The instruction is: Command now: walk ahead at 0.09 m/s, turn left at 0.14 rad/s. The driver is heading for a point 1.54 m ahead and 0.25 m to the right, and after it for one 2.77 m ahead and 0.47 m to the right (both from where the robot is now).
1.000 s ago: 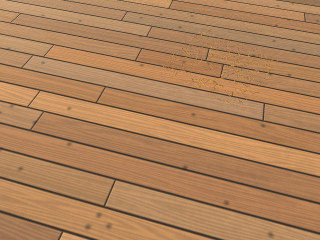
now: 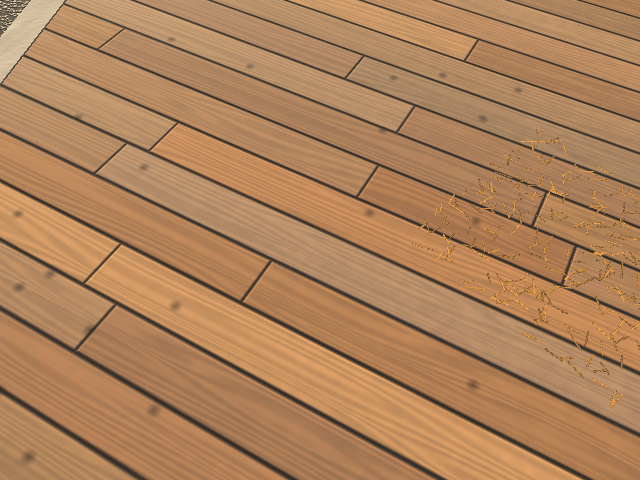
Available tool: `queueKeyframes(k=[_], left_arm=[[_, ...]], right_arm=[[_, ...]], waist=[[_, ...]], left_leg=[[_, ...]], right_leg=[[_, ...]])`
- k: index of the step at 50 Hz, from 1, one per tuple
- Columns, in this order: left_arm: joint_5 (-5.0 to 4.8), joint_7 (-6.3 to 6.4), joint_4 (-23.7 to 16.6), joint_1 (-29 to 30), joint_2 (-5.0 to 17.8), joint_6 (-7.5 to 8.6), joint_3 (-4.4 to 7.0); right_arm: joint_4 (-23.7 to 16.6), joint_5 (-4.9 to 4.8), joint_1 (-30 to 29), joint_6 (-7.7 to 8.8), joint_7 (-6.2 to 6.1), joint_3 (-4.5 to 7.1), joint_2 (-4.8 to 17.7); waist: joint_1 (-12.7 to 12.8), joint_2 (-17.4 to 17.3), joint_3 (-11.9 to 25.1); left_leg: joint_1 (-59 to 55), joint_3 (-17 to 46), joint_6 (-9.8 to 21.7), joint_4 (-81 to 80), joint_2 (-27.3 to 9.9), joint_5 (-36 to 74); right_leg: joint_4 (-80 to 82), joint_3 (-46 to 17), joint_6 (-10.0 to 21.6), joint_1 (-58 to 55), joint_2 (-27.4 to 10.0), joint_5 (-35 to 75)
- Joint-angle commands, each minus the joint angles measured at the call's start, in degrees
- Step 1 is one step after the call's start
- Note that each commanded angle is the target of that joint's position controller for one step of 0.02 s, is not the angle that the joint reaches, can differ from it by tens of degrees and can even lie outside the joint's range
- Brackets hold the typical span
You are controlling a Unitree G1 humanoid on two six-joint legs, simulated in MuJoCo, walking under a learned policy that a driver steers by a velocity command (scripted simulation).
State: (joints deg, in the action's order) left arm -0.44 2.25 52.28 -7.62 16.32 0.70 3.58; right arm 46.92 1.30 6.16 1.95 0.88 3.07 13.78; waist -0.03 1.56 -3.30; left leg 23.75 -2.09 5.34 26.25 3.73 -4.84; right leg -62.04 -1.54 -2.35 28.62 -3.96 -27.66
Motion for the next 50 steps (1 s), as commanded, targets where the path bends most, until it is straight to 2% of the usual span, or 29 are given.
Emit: queueKeyframes(k=[1,3,6,8,9,10,11,12,13,14,16,20,25,31,32,33,35,37,38,40,42,43,44,45,46,47,48,49,50], left_arm=[[0.34,1.04,0.0,-7.9,3.4,-0.86,1.06],[0.41,1.07,0.0,-6.3,3.2,-0.97,0.91],[0.24,0.8,-0.2,-3.8,3.6,-1.05,0.92],[0.53,0.4,0.5,-4.3,3.0,-0.72,0.79],[1.03,0.1,1.1,-5.1,2.7,-0.5,0.65],[1.85,-0.12,1.2,-5.5,3.8,-0.28,0.66],[2.11,-0.09,0.8,-5.4,6.9,-0.13,1.01],[1.24,-0.17,1.7,-3.1,8.3,-0.15,1.47],[1.1,-0.55,1.5,-2.0,4.9,0.23,0.83],[1.41,-0.62,1.8,-1.9,3.9,0.65,0.5],[1.22,-0.62,2.2,-1.8,4.3,1.44,0.48],[0.62,-0.17,4.0,-4.7,3.9,1.59,0.31],[0.56,-0.04,4.9,-4.7,3.5,1.0,0.12],[0.56,-0.1,6.0,-4.2,3.0,0.51,-0.04],[0.5,-0.13,6.9,-5.4,2.5,0.37,-0.09],[0.17,-0.12,7.2,-5.8,2.8,0.17,0.09],[-0.46,-0.01,6.7,-5.1,3.0,0.3,0.22],[-0.95,-0.03,6.0,-5.3,2.4,1.7,-0.03],[-1.06,-0.2,5.7,-5.3,2.1,2.65,-0.12],[-1.0,-0.84,4.6,-3.9,1.1,4.46,-0.32],[-1.05,-1.75,3.2,-2.8,-0.5,5.79,-0.65],[-1.06,-2.17,2.8,-2.0,0.0,6.23,-0.56],[-1.09,-2.55,2.6,-1.7,0.1,6.55,-0.52],[-1.14,-2.86,2.8,-2.6,0.0,6.75,-0.58],[-1.27,-3.1,4.0,-5.4,0.1,6.81,-0.46],[-1.35,-3.09,6.9,-12.0,0.7,6.66,0.07],[-0.8,-2.56,9.5,-19.6,4.5,6.15,1.51],[-0.81,-2.76,11.0,-26.7,12.2,6.01,3.59],[-0.08,-2.96,10.1,-25.3,7.7,5.99,1.88]], right_arm=[[-2.8,0.49,-1.2,0.6,-0.84,1.69,7.5],[-2.5,0.38,-1.2,0.23,-1.41,1.56,7.4],[-1.8,0.26,-1.1,-0.46,-1.83,1.12,6.9],[-1.3,-0.28,-1.6,-0.82,-1.85,0.57,5.9],[-0.7,-0.68,-1.0,-0.93,-1.79,0.21,5.1],[0.2,-0.64,1.4,-0.81,-1.66,-0.17,4.1],[0.4,-0.09,3.0,-0.59,-1.52,-0.22,3.8],[0.3,-0.29,4.7,-0.49,-1.38,-0.08,2.9],[0.5,0.05,1.9,-0.57,-1.46,0.03,4.1],[0.4,-0.34,0.7,-0.83,-1.6,0.39,4.9],[1.2,-0.52,0.9,-1.44,-1.9,0.57,5.2],[2.7,-0.79,1.1,-1.22,-1.64,0.61,4.3],[4.7,-1.04,1.4,-1.44,-1.89,0.75,4.3],[7.1,-1.18,1.6,-1.76,-2.34,0.78,4.8],[8.1,-1.24,2.6,-1.85,-2.37,0.69,4.4],[8.6,-1.61,2.8,-2.0,-2.43,0.89,4.9],[8.8,-2.25,3.1,-1.82,-2.54,1.28,5.9],[8.9,-2.77,3.9,-0.36,-2.47,1.28,5.9],[9.2,-2.99,5.0,0.6,-2.28,1.35,6.0],[10.1,-3.18,8.7,2.2,-1.73,1.79,7.3],[11.0,-3.03,12.2,3.03,-1.36,2.36,9.8],[10.9,-2.87,12.8,3.35,-1.33,2.29,9.5],[10.6,-2.79,12.5,3.61,-1.27,2.26,9.4],[10.0,-2.94,11.3,3.7,-1.19,2.26,9.5],[9.0,-3.33,8.5,3.4,-1.14,2.22,9.5],[7.0,-3.63,2.8,2.85,-1.08,2.07,9.3],[4.7,-3.3,-2.1,2.81,-1.07,1.55,7.4],[2.1,-2.89,-3.5,3.95,-1.29,0.92,4.6],[2.9,-2.61,-2.8,4.64,-1.33,1.2,5.9]], waist=[[2.4,-7.1,11.1],[1.6,-7.4,11.9],[0.7,-8.0,10.1],[1.8,-7.4,8.6],[2.5,-6.6,7.9],[2.1,-4.9,7.3],[0.1,-0.1,6.2],[-3.2,7.8,5.0],[-1.5,7.0,4.2],[-1.1,6.2,3.9],[-0.6,4.1,3.3],[0.6,0.6,5.3],[0.9,-1.2,5.7],[0.7,-1.7,5.0],[0.8,-1.7,6.1],[0.7,-1.4,5.0],[0.3,-0.9,0.2],[0.1,-2.1,-4.1],[-0.3,-2.9,-4.9],[-1.4,-5.7,-4.1],[-1.5,-11.5,-2.0],[-1.6,-11.0,-1.3],[-1.1,-10.8,-0.7],[-0.1,-10.4,0.1],[1.9,-9.8,1.0],[5.8,-8.2,2.0],[9.0,-0.9,3.2],[10.1,16.1,4.5],[8.5,12.9,3.5]], left_leg=[[-4.2,11.8,10.1,-10.5,-14.8,12.9],[-4.6,11.3,9.1,-11.2,-14.4,6.1],[-4.3,12.3,7.7,-12.6,-13.9,-7.2],[-4.0,12.2,5.7,-11.2,-12.8,-13.5],[-3.1,11.7,3.8,-10.2,-11.7,-16.5],[-2.2,11.2,1.1,-8.9,-10.1,-18.3],[-1.0,8.7,-1.2,-4.5,-7.1,-18.4],[-4.5,3.9,-2.8,-3.8,-3.2,-14.6],[-10.0,3.6,-3.3,-1.8,-3.4,-10.3],[-11.9,3.8,-2.8,-1.0,-3.9,-8.1],[-11.6,4.9,-1.7,-0.8,-4.7,-4.9],[-11.8,4.9,-1.4,-0.1,-5.2,1.8],[-13.0,4.8,-1.7,0.7,-5.3,5.5],[-13.9,5.0,-1.9,0.8,-5.6,6.8],[-14.3,4.2,-1.9,0.7,-5.0,0.9],[-13.3,3.5,-1.5,1.1,-4.0,-8.4],[-8.5,4.5,-0.1,0.5,-3.9,-28.8],[-5.7,7.8,1.6,-1.0,-5.9,-34.8],[-6.2,9.9,2.6,-1.5,-7.1,-34.9],[-11.0,17.5,5.6,-4.0,-11.2,-33.8],[-16.7,31.3,10.5,-8.2,-18.9,-29.7],[-18.5,33.6,11.4,-8.1,-20.7,-24.7],[-19.7,33.4,11.1,-7.1,-21.5,-18.8],[-19.3,31.5,10.2,-6.1,-21.5,-13.7],[-15.9,27.1,8.3,-4.9,-20.3,-9.7],[-6.6,19.4,4.9,-2.2,-16.2,-6.3],[5.1,9.7,0.3,9.9,-9.7,-0.7],[18.8,-0.3,-4.6,29.6,-0.7,-7.6],[27.2,4.0,-4.4,38.7,-1.3,-25.2]], right_leg=[[7.1,-0.6,-0.6,-6.5,-1.1,4.3],[12.6,-0.6,-0.7,-8.3,-1.3,7.8],[19.5,0.0,-0.6,-10.7,-0.7,10.3],[28.0,1.2,0.2,-14.4,0.3,13.7],[33.9,1.8,1.0,-17.6,0.8,17.5],[37.0,-0.7,2.2,-20.1,-1.4,21.2],[38.2,-4.9,4.1,-20.4,-5.8,25.0],[38.8,-5.5,6.2,-13.7,-5.9,15.1],[41.1,-5.0,5.3,-8.6,-4.4,7.7],[41.7,-4.0,3.9,-7.2,-3.5,6.1],[40.2,-2.3,2.3,-8.8,-2.0,11.1],[37.1,-1.1,2.7,-13.7,-1.1,19.6],[36.1,-0.4,3.0,-15.3,-0.4,22.9],[36.2,0.2,2.9,-16.0,0.4,23.8],[36.7,0.9,3.1,-16.6,1.0,18.2],[36.6,1.3,3.8,-15.5,1.7,9.7],[36.6,0.1,6.0,-11.2,1.6,-6.2],[35.8,-1.3,7.4,-8.0,1.0,-10.6],[34.2,-1.5,7.8,-6.5,0.9,-9.5],[28.1,0.4,7.7,-2.1,2.3,-4.3],[19.8,2.8,7.6,2.4,4.2,2.3],[17.9,2.2,8.0,4.0,3.9,1.9],[17.5,1.7,8.5,4.8,3.5,-0.6],[19.5,1.6,8.9,3.3,3.1,-1.5],[25.5,2.2,9.4,-2.9,3.0,1.8],[34.5,2.4,9.9,-17.1,3.5,8.2],[40.4,-7.4,11.4,-30.8,-1.4,9.6],[47.2,-29.5,17.2,-42.0,-13.2,15.9],[46.8,-35.1,19.4,-44.4,-17.6,24.8]])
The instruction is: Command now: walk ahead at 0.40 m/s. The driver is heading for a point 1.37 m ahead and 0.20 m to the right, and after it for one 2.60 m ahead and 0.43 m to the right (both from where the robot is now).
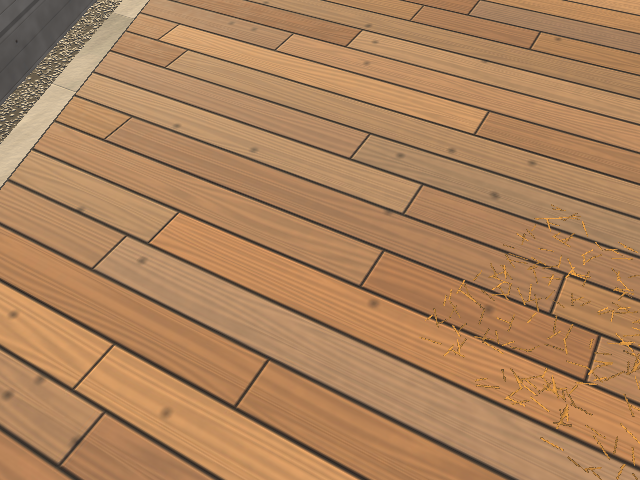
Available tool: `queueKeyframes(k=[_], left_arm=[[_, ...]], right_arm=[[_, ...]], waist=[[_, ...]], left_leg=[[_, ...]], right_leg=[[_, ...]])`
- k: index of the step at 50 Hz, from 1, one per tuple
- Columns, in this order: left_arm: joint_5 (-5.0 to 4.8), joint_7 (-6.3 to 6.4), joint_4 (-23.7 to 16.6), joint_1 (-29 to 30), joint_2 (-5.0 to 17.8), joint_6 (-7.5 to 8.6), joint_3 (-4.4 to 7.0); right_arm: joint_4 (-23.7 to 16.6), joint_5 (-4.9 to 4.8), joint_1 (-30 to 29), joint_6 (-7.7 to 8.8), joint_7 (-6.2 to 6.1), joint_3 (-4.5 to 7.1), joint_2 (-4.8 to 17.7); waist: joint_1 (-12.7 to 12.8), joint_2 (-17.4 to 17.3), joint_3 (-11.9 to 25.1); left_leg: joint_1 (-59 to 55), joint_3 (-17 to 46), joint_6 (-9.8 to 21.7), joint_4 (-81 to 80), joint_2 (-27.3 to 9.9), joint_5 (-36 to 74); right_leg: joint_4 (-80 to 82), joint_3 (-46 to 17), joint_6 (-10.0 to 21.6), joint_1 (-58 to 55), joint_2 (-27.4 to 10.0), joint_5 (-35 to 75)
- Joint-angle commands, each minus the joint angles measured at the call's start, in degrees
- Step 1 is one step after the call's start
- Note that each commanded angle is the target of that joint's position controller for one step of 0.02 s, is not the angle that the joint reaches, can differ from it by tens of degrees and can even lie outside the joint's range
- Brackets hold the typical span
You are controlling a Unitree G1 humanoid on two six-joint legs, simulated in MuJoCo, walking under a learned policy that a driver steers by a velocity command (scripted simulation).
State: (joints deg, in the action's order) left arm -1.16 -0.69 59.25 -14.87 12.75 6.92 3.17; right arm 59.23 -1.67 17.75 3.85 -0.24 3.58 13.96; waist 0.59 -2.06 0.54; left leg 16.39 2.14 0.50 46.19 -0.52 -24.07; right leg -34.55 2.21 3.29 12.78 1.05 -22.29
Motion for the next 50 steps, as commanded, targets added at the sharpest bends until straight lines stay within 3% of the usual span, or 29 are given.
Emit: queueKeyframes(k=[1,3,5,10,13,15,17,18,19,20,21,22,23,24,26,27,28,31,33,37,40,43,44,45,46,47,48,49,50], left_arm=[[0.94,0.06,2.3,-15.5,7.2,-0.12,1.09],[0.68,-0.16,1.1,-12.7,6.5,-0.37,0.48],[1.02,0.06,0.8,-12.4,4.5,-1.19,-0.54],[1.42,1.86,-0.9,-10.8,8.1,-1.64,-0.17],[0.51,2.01,0.4,-13.4,8.8,-1.22,0.41],[0.28,1.96,0.5,-13.0,8.9,-1.36,0.79],[0.57,2.05,0.2,-12.0,10.3,-2.06,1.44],[0.88,2.07,-0.1,-11.2,10.3,-2.72,1.49],[1.23,1.95,-1.0,-10.1,9.9,-3.02,1.25],[1.79,1.39,-2.2,-14.1,5.2,-2.55,-0.05],[1.02,0.67,-1.2,-18.2,-0.1,-1.18,-1.69],[-0.8,0.34,-2.8,-11.1,6.2,0.02,0.08],[-1.78,0.51,-5.0,-5.7,8.5,0.65,0.75],[-1.27,1.07,-5.6,-3.3,8.5,0.82,1.0],[-0.2,1.68,-5.2,-6.0,6.1,-0.54,1.45],[-0.18,1.87,-5.2,-7.0,4.7,-1.26,1.35],[-0.15,2.03,-5.6,-6.6,4.2,-1.84,1.35],[0.79,2.36,-8.8,0.7,5.7,-2.35,1.76],[1.08,2.02,-10.1,4.7,5.6,-2.09,1.69],[0.5,0.95,-12.3,13.2,4.2,-1.54,0.75],[0.0,-0.16,-14.2,17.8,4.5,-1.34,0.29],[-0.17,-1.11,-15.4,17.5,6.4,-0.83,0.58],[-0.17,-1.22,-14.9,14.6,7.6,-0.64,1.07],[0.01,-1.11,-12.9,7.7,9.6,-0.52,2.2],[0.44,-0.65,-9.9,-3.3,13.3,-0.48,3.71],[1.39,-0.45,-8.2,-11.0,19.5,-0.84,5.25],[0.91,-0.7,-7.8,-12.7,16.3,-1.05,4.22],[0.65,-0.67,-8.4,-8.6,12.6,-0.89,2.91],[0.83,-0.53,-9.8,-3.5,10.7,-0.89,2.26]], right_arm=[[-8.5,-0.24,-12.4,3.19,0.36,0.74,5.6],[-7.8,-0.61,-12.5,3.19,0.86,0.57,4.3],[-8.4,-0.08,-14.2,2.69,1.37,0.68,3.3],[-12.8,0.44,-25.4,1.61,2.0,-1.07,-0.1],[-14.7,-0.12,-28.8,1.42,2.51,-1.01,1.9],[-15.4,-0.14,-28.8,1.64,2.87,-0.49,3.8],[-14.4,0.07,-23.4,1.73,2.77,0.81,6.5],[-12.2,0.0,-15.8,1.56,2.44,1.95,8.3],[-9.4,0.08,-6.1,1.19,1.93,3.05,10.3],[-7.8,1.54,2.9,0.94,1.42,4.14,14.7],[-6.6,1.55,5.0,0.8,1.78,3.12,13.2],[-6.5,0.7,1.2,1.07,1.89,2.09,9.4],[-7.7,0.45,-5.1,1.46,1.9,1.49,8.0],[-8.3,1.09,-9.3,1.99,2.14,1.01,6.6],[-8.0,2.35,-12.3,2.63,2.63,0.23,4.3],[-7.6,2.1,-12.2,2.69,2.72,0.15,4.1],[-6.9,1.84,-11.4,2.74,2.53,0.15,4.6],[-5.6,1.97,-7.5,2.8,1.06,0.74,7.8],[-5.1,1.79,-5.1,2.54,0.32,0.85,8.5],[-3.9,0.94,0.0,2.08,-0.16,0.89,9.3],[-2.5,0.56,3.5,1.27,-0.17,1.07,9.8],[-2.0,0.48,4.1,0.21,-0.33,1.57,10.8],[-2.3,0.5,3.1,-0.12,-0.36,1.71,11.2],[-2.7,0.56,1.9,-0.46,-0.36,1.48,10.7],[-3.6,1.15,1.9,-0.54,-0.39,0.62,8.5],[-4.7,1.61,7.9,0.48,0.05,-1.21,2.5],[-4.1,1.11,7.5,2.02,0.34,-1.41,2.8],[-5.3,-0.51,2.4,2.95,0.62,0.1,8.4],[-6.5,-0.95,-1.7,3.33,0.54,0.12,8.9]], waist=[[5.5,10.4,-2.8],[3.5,6.3,-4.7],[2.6,7.1,-4.7],[3.2,7.1,-8.0],[3.1,8.2,-9.1],[1.5,8.0,-7.8],[-2.0,9.8,-2.2],[-5.9,10.3,2.6],[-10.3,10.0,7.7],[-9.7,0.1,16.8],[-7.2,-10.9,24.7],[-8.0,-7.2,16.1],[-6.1,-4.3,6.8],[-4.0,0.5,2.8],[0.6,-0.8,0.9],[1.4,-1.6,0.5],[1.8,-2.0,-0.7],[0.6,-1.1,-3.5],[-0.5,-0.3,-3.7],[-3.7,-0.1,-4.0],[-5.2,-0.3,-5.0],[-3.6,-1.6,-4.4],[-1.5,-2.5,-2.8],[2.3,-2.2,1.3],[6.3,-0.1,9.2],[5.3,12.6,18.5],[6.0,17.6,22.6],[5.7,13.3,15.1],[4.4,9.8,9.1]], left_leg=[[38.2,2.3,1.7,24.0,0.3,-4.5],[40.2,0.1,2.8,22.1,-3.3,3.2],[35.4,-2.0,2.5,16.6,-4.8,8.6],[20.2,-7.0,0.4,-7.3,-1.0,23.8],[17.3,-5.9,1.9,-14.1,-0.6,27.5],[15.8,-5.2,3.7,-16.8,-0.1,26.5],[8.1,-6.4,5.7,-16.0,2.4,22.7],[-1.1,-7.5,7.1,-16.1,4.0,21.6],[-16.0,-4.9,9.1,-15.3,1.4,22.4],[-38.6,15.0,15.6,-14.4,-12.8,16.4],[-45.2,39.4,21.1,-24.9,-22.3,4.1],[-37.9,37.4,17.8,-29.5,-19.3,-1.9],[-26.8,28.8,15.7,-31.9,-17.8,0.7],[-16.9,22.9,14.7,-34.0,-16.0,6.4],[-5.6,14.9,13.4,-37.1,-12.5,12.1],[-3.0,12.9,13.6,-38.4,-11.9,12.0],[-0.8,11.1,13.9,-39.7,-11.6,12.1],[-0.2,8.7,14.6,-42.0,-11.6,13.8],[-2.4,6.4,13.5,-41.8,-10.9,17.1],[-5.6,2.0,11.3,-40.7,-9.3,20.0],[-12.2,2.3,11.1,-37.8,-11.6,20.2],[-17.7,3.6,9.7,-33.4,-14.5,24.8],[-18.3,3.1,9.0,-30.0,-14.4,31.9],[-17.7,0.9,7.6,-21.7,-12.1,41.6],[-10.8,-1.9,5.8,-7.7,-8.8,40.5],[12.5,-5.8,1.4,15.7,-0.2,21.0],[22.6,1.7,1.2,25.8,3.7,-8.2],[28.3,4.3,2.5,30.6,0.0,-6.2],[28.7,2.5,3.3,29.4,-3.2,-0.9]], right_leg=[[16.8,-32.8,12.4,-29.0,-21.6,24.9],[17.7,-22.2,9.0,-26.9,-18.3,31.5],[20.3,-16.0,6.7,-22.2,-15.6,34.7],[28.4,-7.0,6.1,-7.2,-10.8,31.1],[29.9,-6.5,6.1,-10.1,-13.1,30.6],[26.7,-5.7,5.1,-15.1,-14.6,39.1],[18.4,-4.8,3.9,-19.8,-15.3,58.4],[9.4,-3.5,2.9,-19.3,-14.1,65.9],[-2.9,-2.9,1.5,-11.1,-12.2,62.5],[-24.2,-1.4,-1.0,9.6,-5.8,38.9],[-39.7,-7.8,-1.8,21.3,2.5,-9.7],[-45.1,-10.8,-0.3,27.0,-0.8,-9.0],[-44.0,-8.3,0.4,29.0,-3.8,-3.2],[-41.1,-7.2,0.5,26.1,-6.4,1.8],[-36.7,-7.5,0.4,18.9,-9.5,5.8],[-34.7,-7.2,0.1,17.7,-10.1,5.7],[-32.5,-6.7,-0.5,18.0,-10.6,5.6],[-23.8,-6.0,-2.9,24.2,-11.6,13.9],[-16.2,-5.5,-3.5,26.1,-11.2,21.1],[-2.7,-2.5,-3.8,22.6,-8.0,29.1],[2.1,-2.5,-3.4,23.8,-7.0,26.6],[5.3,-2.4,-1.2,21.6,-5.9,19.7],[6.1,-1.3,-0.2,17.0,-4.6,17.8],[7.4,0.3,1.3,7.8,-2.7,17.4],[5.2,-2.8,3.9,-8.5,-5.6,18.8],[6.8,-26.9,12.4,-32.4,-20.4,12.1],[16.3,-44.5,15.2,-36.8,-24.5,6.0],[17.0,-37.9,12.3,-31.5,-22.5,3.5],[17.8,-29.8,10.5,-23.1,-20.5,7.3]])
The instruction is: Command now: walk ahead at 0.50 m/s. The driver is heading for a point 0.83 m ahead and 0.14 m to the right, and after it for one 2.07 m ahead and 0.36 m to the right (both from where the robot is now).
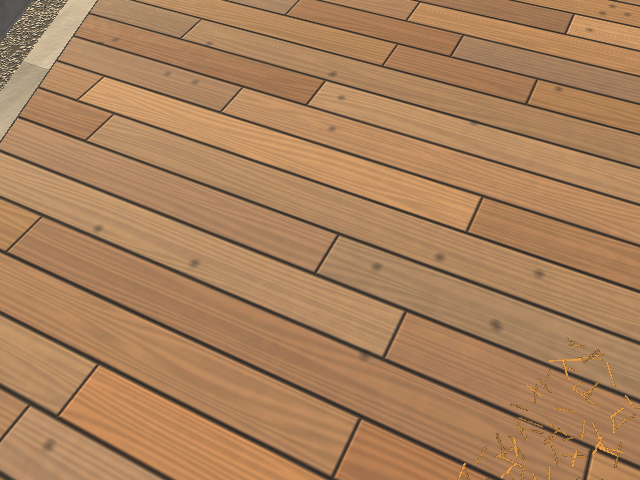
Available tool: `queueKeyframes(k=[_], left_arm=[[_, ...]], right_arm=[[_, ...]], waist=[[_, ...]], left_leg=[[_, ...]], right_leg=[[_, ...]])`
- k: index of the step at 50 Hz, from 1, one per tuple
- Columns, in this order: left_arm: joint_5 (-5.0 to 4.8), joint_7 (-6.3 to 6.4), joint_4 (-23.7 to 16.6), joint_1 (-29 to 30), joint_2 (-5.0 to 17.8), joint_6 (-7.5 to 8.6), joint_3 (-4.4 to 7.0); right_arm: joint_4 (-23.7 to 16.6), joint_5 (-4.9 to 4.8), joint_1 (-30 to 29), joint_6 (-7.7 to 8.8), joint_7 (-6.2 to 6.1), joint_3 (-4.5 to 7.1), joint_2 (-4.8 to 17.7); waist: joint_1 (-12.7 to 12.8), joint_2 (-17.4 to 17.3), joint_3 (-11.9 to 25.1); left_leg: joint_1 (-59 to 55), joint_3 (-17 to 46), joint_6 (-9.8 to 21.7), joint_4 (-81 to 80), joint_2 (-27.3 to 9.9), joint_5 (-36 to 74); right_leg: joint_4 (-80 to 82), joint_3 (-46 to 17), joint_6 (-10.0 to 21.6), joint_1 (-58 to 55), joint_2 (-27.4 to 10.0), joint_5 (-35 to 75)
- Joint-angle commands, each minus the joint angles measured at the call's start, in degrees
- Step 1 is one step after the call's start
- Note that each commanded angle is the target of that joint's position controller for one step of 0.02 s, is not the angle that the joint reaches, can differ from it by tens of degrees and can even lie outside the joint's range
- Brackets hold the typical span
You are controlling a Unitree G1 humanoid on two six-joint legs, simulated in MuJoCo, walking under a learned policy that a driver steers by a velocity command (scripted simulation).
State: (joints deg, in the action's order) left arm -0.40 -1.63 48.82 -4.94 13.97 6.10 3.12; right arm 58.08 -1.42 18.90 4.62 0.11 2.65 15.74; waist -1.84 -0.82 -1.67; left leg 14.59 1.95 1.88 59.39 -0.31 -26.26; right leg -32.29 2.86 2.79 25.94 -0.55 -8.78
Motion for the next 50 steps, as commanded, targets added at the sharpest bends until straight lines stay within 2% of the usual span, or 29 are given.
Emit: queueKeyframes(k=[1,3,4,6,9,12,16,17,19,20,21,22,23,24,25,26,27,28,29,30,32,38,43,45,46,47,48,49,50], left_arm=[[0.55,0.25,0.1,-9.5,7.9,-0.04,1.77],[1.17,-0.14,0.1,-6.6,5.5,0.32,1.11],[0.96,-0.17,0.4,-7.0,5.6,0.49,1.15],[0.76,0.28,1.4,-8.8,7.3,0.73,1.59],[0.6,1.28,2.7,-11.7,8.0,0.32,1.77],[0.2,1.85,3.6,-13.9,8.3,0.0,1.73],[-0.31,2.09,5.9,-18.3,8.9,-0.64,1.97],[-0.23,2.23,6.3,-18.4,8.7,-1.07,1.97],[-0.14,2.6,6.9,-18.5,9.0,-1.98,2.11],[-0.14,2.73,6.9,-17.9,9.4,-2.34,2.22],[-0.29,2.85,6.5,-16.4,9.8,-2.63,2.32],[-0.37,2.83,6.0,-15.6,9.2,-2.79,2.01],[0.59,2.82,4.1,-15.5,7.5,-2.59,1.24],[0.82,2.38,4.9,-25.1,0.2,-2.17,-0.87],[-0.67,2.46,5.6,-24.2,5.9,-1.89,0.53],[-2.17,2.71,3.5,-18.0,9.2,-2.12,1.75],[-2.11,3.3,2.7,-14.9,8.6,-2.83,1.81],[-1.37,3.86,2.7,-14.0,8.0,-3.98,2.22],[-1.06,4.18,2.6,-15.5,6.8,-5.41,2.43],[-0.98,4.35,2.3,-16.4,5.6,-6.58,2.49],[-0.83,4.63,0.7,-16.0,4.5,-7.74,2.62],[-0.36,3.3,-3.8,-8.9,5.5,-8.32,2.9],[-0.33,1.72,-6.5,-5.7,6.5,-8.9,3.43],[0.0,1.29,-6.1,-8.3,6.7,-8.84,3.84],[0.44,1.66,-5.7,-10.3,8.9,-8.71,4.66],[0.71,2.71,-6.2,-12.1,15.2,-8.44,6.18],[1.85,2.74,-7.9,-11.0,19.0,-7.71,6.35],[2.28,2.19,-8.0,-11.7,16.4,-6.29,5.86],[1.83,2.25,-8.2,-9.6,15.4,-5.19,5.55]], right_arm=[[-5.5,-0.46,-4.8,2.41,-0.16,1.23,6.6],[-5.0,0.21,-3.3,0.81,-0.43,1.56,4.8],[-4.7,0.27,-2.6,0.14,-0.45,1.45,3.6],[-5.4,0.64,-4.4,-0.51,-0.57,1.47,3.1],[-7.4,1.25,-10.3,-0.44,-0.44,1.59,3.0],[-9.0,1.0,-16.2,-0.03,0.13,1.13,1.8],[-11.1,0.5,-23.0,0.33,1.06,0.56,1.6],[-11.6,0.63,-24.1,0.57,1.4,0.48,1.6],[-12.2,1.07,-24.0,1.19,2.03,0.68,2.4],[-11.8,1.27,-21.7,1.47,2.11,1.18,3.6],[-10.5,1.63,-17.1,1.78,1.96,1.9,5.2],[-8.1,2.17,-9.8,2.13,1.64,2.97,7.7],[-6.6,3.59,-1.9,2.31,1.02,3.83,11.8],[-6.5,3.35,-0.5,1.29,0.65,4.08,14.5],[-8.0,2.31,0.1,0.35,0.55,3.12,10.7],[-9.0,1.88,-4.5,-0.12,0.11,2.54,8.7],[-9.4,1.83,-8.7,-0.38,-0.36,2.04,7.0],[-9.5,1.96,-11.5,-0.53,-0.6,1.52,5.2],[-9.3,2.62,-13.3,-0.6,-0.67,1.39,4.7],[-9.4,3.18,-14.9,-0.69,-0.62,1.47,4.6],[-9.3,3.48,-16.5,-0.74,-0.99,1.93,5.8],[-9.1,2.51,-17.7,-2.46,-2.98,2.91,8.5],[-8.5,1.1,-16.2,-4.52,-2.83,3.58,10.4],[-8.1,0.12,-16.0,-5.24,-2.73,3.65,9.9],[-6.9,0.18,-12.9,-5.57,-2.46,3.37,8.1],[-8.0,2.07,-13.0,-5.65,-1.96,2.62,4.8],[-11.2,2.88,-17.1,-5.17,-2.12,2.58,4.5],[-11.8,2.38,-20.4,-4.99,-2.15,3.12,6.6],[-11.7,1.15,-20.2,-4.91,-2.18,3.39,6.9]], waist=[[5.1,4.9,7.1],[1.7,6.1,4.4],[1.1,5.9,3.9],[0.8,4.9,2.3],[1.9,3.8,0.7],[3.6,4.4,-0.7],[5.8,4.1,-3.0],[5.8,3.9,-3.8],[4.8,4.8,-2.7],[3.3,5.9,-0.9],[0.7,6.8,2.0],[-2.7,5.6,6.5],[-4.4,0.6,15.1],[-0.7,-14.4,25.4],[-3.2,-10.1,31.2],[-2.7,-8.0,23.1],[-1.2,-5.0,16.4],[0.3,-3.8,11.5],[2.5,-5.6,9.4],[3.6,-6.4,7.9],[4.4,-6.5,6.1],[3.3,-5.5,6.8],[2.7,-5.5,5.9],[4.4,-4.6,6.1],[4.5,-0.6,5.7],[3.1,14.0,5.1],[3.1,20.5,5.1],[5.2,12.6,8.1],[3.6,10.2,7.8]], left_leg=[[28.3,1.7,1.9,12.5,-5.6,5.8],[21.6,2.1,1.6,7.1,-8.1,10.4],[20.5,1.8,1.2,5.4,-8.3,11.2],[22.7,1.4,0.2,1.2,-8.6,14.8],[26.6,1.1,-1.2,-8.6,-8.4,23.6],[24.2,-0.8,-1.4,-19.1,-6.7,31.6],[24.2,-1.9,-0.8,-26.6,-5.0,32.5],[24.3,-1.8,-0.3,-28.3,-4.5,31.5],[20.8,-2.0,0.9,-30.7,-3.1,28.9],[17.0,-2.0,1.6,-31.6,-1.9,27.7],[10.5,-2.9,2.4,-33.0,-0.1,28.6],[-0.2,-3.5,3.7,-35.3,-0.1,37.0],[-18.3,4.3,6.6,-29.4,-9.5,59.6],[-39.6,22.4,17.3,-27.2,-26.5,74.1],[-37.4,25.6,17.3,-30.1,-25.6,65.1],[-30.0,17.9,14.8,-32.6,-23.0,58.4],[-21.5,13.3,12.8,-35.3,-20.4,51.7],[-12.9,9.6,12.1,-38.2,-18.9,46.5],[-5.1,6.7,11.4,-41.0,-17.8,41.4],[0.0,4.7,11.7,-43.4,-17.2,37.0],[3.9,1.3,12.6,-46.3,-17.4,33.0],[1.2,-5.0,11.7,-48.4,-18.2,24.8],[-5.2,-6.2,9.1,-43.9,-20.1,23.2],[-5.0,-8.2,5.5,-38.2,-18.4,21.0],[-2.3,-10.6,1.8,-31.3,-15.3,17.1],[9.9,-16.3,-3.6,-14.2,-8.5,4.0],[23.9,-10.3,-6.6,-0.7,-0.3,-12.9],[25.2,-2.4,-5.8,6.6,-0.5,-11.9],[26.4,-0.4,-4.6,7.7,-1.2,-6.6]], right_leg=[[17.6,-24.5,10.2,-27.9,-16.7,-1.4],[21.3,-18.1,9.2,-18.9,-13.5,3.0],[22.6,-16.3,9.5,-17.3,-13.0,4.5],[24.4,-13.5,10.3,-16.6,-12.7,8.7],[25.4,-10.1,9.8,-18.5,-12.1,11.9],[26.2,-6.2,8.3,-18.3,-10.1,10.9],[25.3,-5.6,8.1,-23.9,-11.8,9.7],[23.4,-5.2,7.8,-25.5,-12.2,13.6],[18.5,-5.5,6.4,-27.8,-12.8,23.9],[15.3,-6.2,5.4,-28.7,-12.8,29.4],[10.4,-6.5,4.3,-28.9,-11.6,36.3],[2.2,-5.3,2.3,-26.8,-8.3,37.4],[-11.9,-3.7,-0.3,-15.6,-4.2,20.6],[-34.7,-2.6,-4.3,4.5,4.5,-28.0],[-42.4,-11.1,-4.5,6.1,3.5,-33.2],[-43.4,-9.7,-4.4,10.6,0.6,-30.2],[-41.0,-7.4,-4.8,11.5,-1.7,-26.1],[-39.2,-6.7,-5.4,9.7,-3.4,-23.0],[-37.6,-6.5,-5.5,4.8,-4.8,-20.5],[-36.8,-5.5,-5.5,1.8,-4.6,-19.2],[-33.0,-4.3,-5.4,1.2,-4.9,-16.9],[-19.0,-2.2,-4.5,-0.9,-5.7,-6.8],[-8.5,0.6,-2.6,-3.4,-4.0,-9.5],[1.4,2.5,-0.2,-9.4,-1.7,-4.0],[7.5,-0.7,2.0,-13.9,-1.8,2.7],[11.5,-17.6,6.6,-20.9,-13.6,23.3],[12.6,-31.8,17.4,-23.2,-22.2,30.1],[13.0,-29.7,18.1,-23.1,-20.4,27.8],[12.7,-24.8,14.9,-23.5,-17.3,26.1]])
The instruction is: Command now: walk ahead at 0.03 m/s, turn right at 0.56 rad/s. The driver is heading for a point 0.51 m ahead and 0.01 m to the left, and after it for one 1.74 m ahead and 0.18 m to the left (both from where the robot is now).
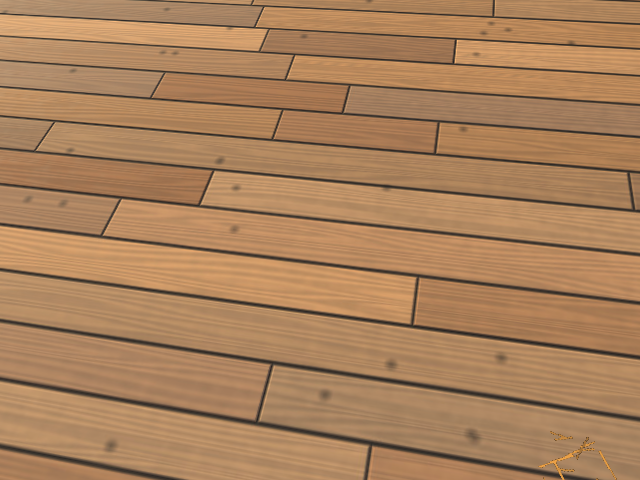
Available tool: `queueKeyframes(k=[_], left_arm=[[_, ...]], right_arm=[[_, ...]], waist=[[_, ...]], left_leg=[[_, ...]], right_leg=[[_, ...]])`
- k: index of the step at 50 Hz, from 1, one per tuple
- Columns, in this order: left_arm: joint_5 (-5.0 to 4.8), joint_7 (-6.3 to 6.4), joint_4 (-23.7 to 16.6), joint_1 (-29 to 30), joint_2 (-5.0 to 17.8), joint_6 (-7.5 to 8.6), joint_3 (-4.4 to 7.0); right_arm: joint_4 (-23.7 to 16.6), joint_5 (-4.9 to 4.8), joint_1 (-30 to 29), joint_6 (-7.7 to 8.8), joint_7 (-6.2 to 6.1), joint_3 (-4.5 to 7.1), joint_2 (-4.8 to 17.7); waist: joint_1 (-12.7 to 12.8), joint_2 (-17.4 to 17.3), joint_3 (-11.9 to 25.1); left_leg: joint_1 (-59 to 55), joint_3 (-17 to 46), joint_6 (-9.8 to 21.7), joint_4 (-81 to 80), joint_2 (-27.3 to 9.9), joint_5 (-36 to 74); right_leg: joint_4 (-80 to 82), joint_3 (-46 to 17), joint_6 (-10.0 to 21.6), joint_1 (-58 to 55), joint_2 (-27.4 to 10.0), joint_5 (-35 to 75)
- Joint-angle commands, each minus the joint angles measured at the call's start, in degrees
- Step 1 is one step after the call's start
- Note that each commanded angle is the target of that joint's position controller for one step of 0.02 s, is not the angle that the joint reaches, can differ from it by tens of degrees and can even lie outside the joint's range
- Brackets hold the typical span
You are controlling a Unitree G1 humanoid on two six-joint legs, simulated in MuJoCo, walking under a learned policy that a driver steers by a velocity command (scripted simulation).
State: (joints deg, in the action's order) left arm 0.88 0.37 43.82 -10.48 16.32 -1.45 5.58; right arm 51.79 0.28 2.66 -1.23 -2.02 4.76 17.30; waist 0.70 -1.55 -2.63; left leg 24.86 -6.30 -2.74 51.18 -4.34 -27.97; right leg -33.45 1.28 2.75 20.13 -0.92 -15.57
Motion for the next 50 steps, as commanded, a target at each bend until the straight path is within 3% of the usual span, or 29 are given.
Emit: queueKeyframes(k=[1,2,5,10,14,16,18,19,20,21,22,23,25,27,32,35,37,38,39,40,41,42,43,44,45,46,47,48,50], left_arm=[[-0.49,0.57,-3.9,-0.9,11.9,2.71,2.89],[-1.44,0.9,-4.4,1.2,10.1,2.53,2.28],[-1.09,1.65,-5.0,0.8,9.2,2.16,1.75],[-0.79,2.11,-4.8,0.7,9.0,1.7,1.36],[-0.91,1.46,-3.6,-0.4,8.9,1.64,0.87],[-0.87,1.23,-2.7,-1.2,8.7,1.86,0.53],[-1.19,1.17,-2.5,-0.3,8.0,2.02,0.03],[-1.11,1.17,-2.7,0.4,6.4,2.27,-0.54],[-0.92,1.07,-3.8,2.8,2.9,2.72,-1.56],[-1.6,0.8,-6.3,3.0,1.5,3.81,-1.71],[-2.53,0.89,-7.5,7.1,6.2,4.85,-0.59],[-3.31,0.61,-6.9,6.6,8.1,5.4,0.14],[-2.19,0.07,-5.8,5.4,6.9,5.65,0.2],[-1.58,-0.31,-6.1,7.3,4.7,5.97,-0.11],[-1.97,-1.37,-7.7,12.7,0.3,6.3,-1.73],[-2.47,-2.17,-8.8,15.2,1.1,6.25,-1.8],[-2.68,-2.6,-9.4,15.3,2.3,6.33,-1.56],[-2.64,-2.65,-9.3,14.1,3.3,6.45,-1.18],[-2.48,-2.51,-8.5,10.3,4.7,6.56,-0.41],[-2.33,-2.07,-6.1,2.4,6.9,6.54,0.91],[-2.0,-1.33,-3.7,-8.1,9.9,6.45,2.24],[-0.4,-0.67,-2.5,-15.7,15.8,5.94,3.51],[-0.35,-0.93,-1.9,-16.3,12.4,5.91,2.28],[-0.69,-0.99,-2.1,-11.5,8.9,6.09,0.93],[-0.99,-0.95,-2.4,-7.5,6.6,6.26,0.18],[-0.86,-1.17,-2.2,-4.0,4.8,6.57,-0.35],[-0.52,-1.38,-2.1,-1.4,3.3,7.19,-0.73],[-0.28,-1.47,-1.6,0.1,3.2,7.64,-0.61],[-0.09,-1.37,-0.7,1.2,2.9,8.47,-0.5]], right_arm=[[-4.1,-0.55,-2.2,0.94,-0.56,1.48,5.4],[-3.7,-0.03,-1.9,0.9,-0.93,1.89,6.6],[-3.7,-0.27,-1.0,1.18,-0.72,1.9,5.5],[-3.2,-0.56,-1.6,1.08,-0.16,0.89,3.5],[-3.4,-1.17,-2.3,2.1,1.43,0.7,4.7],[-2.9,-1.39,-1.1,3.49,2.3,0.6,4.8],[-0.7,-1.43,3.1,4.95,2.92,0.46,4.0],[0.8,-1.12,6.7,5.5,2.92,0.59,4.4],[2.4,-0.42,13.1,5.98,2.67,0.99,6.9],[3.8,-0.27,17.0,5.93,2.51,2.39,13.5],[3.6,0.28,17.2,6.47,2.64,2.38,12.3],[2.4,0.0,14.7,6.91,2.23,1.51,9.1],[1.4,-1.0,12.4,6.98,1.92,0.67,6.6],[1.7,-0.81,14.1,6.91,1.72,0.15,5.3],[2.1,-0.96,17.2,6.35,1.38,0.26,7.2],[2.8,-1.54,20.3,5.97,1.62,0.43,8.3],[3.1,-1.95,20.8,5.58,1.68,0.62,8.7],[3.1,-2.06,20.8,5.34,1.69,0.74,8.9],[2.9,-2.19,19.8,5.16,1.66,0.86,9.5],[2.7,-2.19,19.2,5.04,1.63,0.66,9.1],[1.6,-1.45,18.1,5.21,1.67,-0.02,7.4],[-0.5,-0.75,22.4,5.97,1.81,-1.96,0.7],[0.1,-2.16,22.4,7.04,1.92,-1.69,2.2],[-1.3,-3.74,18.2,7.3,2.07,-0.13,7.0],[-2.0,-3.66,15.1,7.24,2.03,-0.09,6.8],[-2.0,-2.9,14.1,6.87,1.79,0.04,5.8],[-1.5,-2.28,14.9,5.94,1.52,0.42,4.9],[-1.4,-2.3,16.4,5.06,1.6,0.25,3.3],[-1.9,-2.29,16.0,3.76,1.54,0.17,1.6]], waist=[[-0.5,8.0,8.9],[-1.1,7.8,8.6],[-1.7,7.9,10.2],[-0.2,9.4,9.5],[1.6,11.6,5.8],[1.3,11.1,4.3],[-1.3,9.1,3.6],[-2.8,7.7,4.3],[-4.9,1.1,5.3],[-3.7,-11.4,4.5],[-6.1,-10.6,-0.4],[-4.7,-7.2,-2.8],[-3.5,-7.4,-2.9],[-4.0,-6.1,-2.2],[-6.2,-5.4,-1.7],[-7.1,-5.6,-2.8],[-6.1,-6.0,-3.5],[-4.8,-6.2,-3.1],[-1.8,-6.4,-1.0],[2.5,-5.2,3.8],[7.4,-3.2,11.1],[7.2,11.3,22.1],[7.0,16.8,26.4],[6.1,13.1,15.7],[4.5,10.6,9.8],[2.6,8.1,5.8],[0.7,8.5,3.6],[-0.9,9.5,2.9],[-2.1,7.1,0.7]], left_leg=[[16.2,8.9,0.4,15.0,1.9,-0.4],[15.6,9.5,0.4,13.8,1.5,2.2],[11.6,9.6,0.1,11.9,3.2,7.0],[5.7,9.1,-1.3,-1.9,3.0,9.5],[-0.3,6.4,0.2,-10.7,3.5,8.5],[-3.5,5.3,2.0,-15.8,4.0,7.8],[-11.6,3.6,4.4,-25.0,4.8,12.5],[-17.2,5.9,5.7,-27.3,3.1,12.8],[-24.3,15.8,8.4,-31.2,-5.2,9.2],[-29.7,33.6,15.7,-37.1,-15.1,1.2],[-27.5,43.5,20.8,-41.3,-20.2,-6.9],[-27.1,39.9,19.2,-41.4,-18.2,-9.5],[-27.7,31.6,15.3,-42.5,-13.7,-4.7],[-26.0,24.3,13.6,-43.7,-10.7,6.0],[-20.8,12.9,12.4,-43.8,-6.8,21.9],[-21.3,12.7,12.6,-43.2,-8.8,23.2],[-23.4,13.1,12.2,-42.0,-10.8,26.2],[-23.8,13.6,11.8,-40.2,-11.4,30.9],[-23.5,12.8,11.0,-35.8,-11.0,40.4],[-21.5,10.6,9.7,-26.9,-8.5,49.0],[-12.2,8.8,7.5,-13.5,-5.7,44.7],[7.9,5.0,3.5,10.0,2.2,19.9],[13.1,12.8,3.6,20.4,4.9,-4.1],[18.2,13.6,4.5,24.6,1.6,-1.4],[18.2,11.9,5.3,23.6,-1.2,3.4],[16.3,11.5,5.3,20.5,-2.8,7.3],[13.2,12.0,5.5,18.0,-4.2,10.4],[10.4,12.1,5.2,17.1,-4.8,12.1],[10.4,12.2,4.4,15.5,-4.5,14.5]], right_leg=[[13.0,-20.3,11.8,-17.4,-14.5,29.9],[13.1,-19.1,10.4,-16.2,-13.9,29.2],[13.3,-17.9,10.5,-14.6,-11.9,29.7],[13.6,-17.2,10.4,-13.5,-10.9,22.3],[18.8,-20.8,10.2,-7.4,-10.0,-10.0],[18.6,-22.6,9.9,-6.5,-10.3,-14.8],[16.1,-22.1,8.3,-3.4,-8.4,-17.2],[13.0,-21.2,6.7,-0.4,-6.2,-16.6],[0.8,-15.7,3.6,6.5,-1.7,-14.9],[-12.5,-4.4,0.2,19.4,6.3,-16.4],[-21.5,-6.8,-0.5,28.0,3.8,-19.2],[-25.6,-9.1,-0.2,30.6,0.9,-14.0],[-25.5,-6.5,-1.0,31.9,-2.0,-5.5],[-22.1,-4.4,-2.2,28.3,-3.3,1.9],[-5.5,0.5,-3.7,16.8,-1.9,11.8],[-0.1,1.5,-3.0,13.2,-1.1,12.5],[2.3,1.0,-1.4,11.8,-1.0,11.2],[3.4,0.9,-0.5,8.7,-0.4,10.2],[4.8,1.5,0.6,2.6,0.8,9.7],[6.0,2.1,2.2,-8.6,2.1,10.0],[3.9,-2.4,4.5,-25.3,-2.6,9.8],[6.5,-26.1,11.4,-46.3,-19.5,-0.9],[16.5,-42.8,14.3,-43.6,-24.5,-8.6],[17.8,-34.6,11.5,-35.7,-22.4,-11.2],[18.9,-26.2,9.5,-27.8,-20.0,-8.8],[21.1,-20.4,8.3,-20.8,-17.5,-4.6],[23.2,-14.9,6.9,-15.8,-15.1,-0.6],[24.9,-12.0,7.1,-12.4,-14.7,1.8],[26.5,-6.1,7.4,-9.4,-14.1,11.4]])
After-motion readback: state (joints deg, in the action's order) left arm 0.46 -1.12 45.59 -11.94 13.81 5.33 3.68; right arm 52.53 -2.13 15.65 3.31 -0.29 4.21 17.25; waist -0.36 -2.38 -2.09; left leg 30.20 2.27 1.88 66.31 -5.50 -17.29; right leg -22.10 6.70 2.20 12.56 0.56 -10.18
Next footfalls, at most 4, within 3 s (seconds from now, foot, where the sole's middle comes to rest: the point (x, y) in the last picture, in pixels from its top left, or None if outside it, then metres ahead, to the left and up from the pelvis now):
0.40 left None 0.08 0.13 -0.77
0.82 right None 0.34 -0.18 -0.77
1.30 left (339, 440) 0.53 0.05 -0.77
1.76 right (452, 399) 0.62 -0.19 -0.77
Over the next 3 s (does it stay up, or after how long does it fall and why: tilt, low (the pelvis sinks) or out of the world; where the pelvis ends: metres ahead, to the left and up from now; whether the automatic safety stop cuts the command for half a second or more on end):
stays up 0.79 0.07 0.01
